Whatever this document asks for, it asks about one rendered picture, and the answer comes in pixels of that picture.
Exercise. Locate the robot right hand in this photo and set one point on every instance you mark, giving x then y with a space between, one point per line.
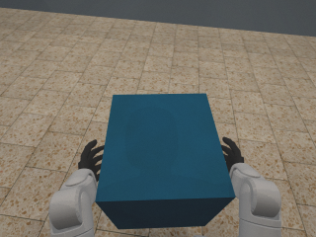
233 153

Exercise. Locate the robot right forearm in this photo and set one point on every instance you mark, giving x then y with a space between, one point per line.
259 202

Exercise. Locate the robot left hand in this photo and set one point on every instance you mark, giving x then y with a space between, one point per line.
87 160

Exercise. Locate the carton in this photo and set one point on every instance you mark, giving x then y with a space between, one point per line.
163 164

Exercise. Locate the robot left forearm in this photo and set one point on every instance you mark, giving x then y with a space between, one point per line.
70 209

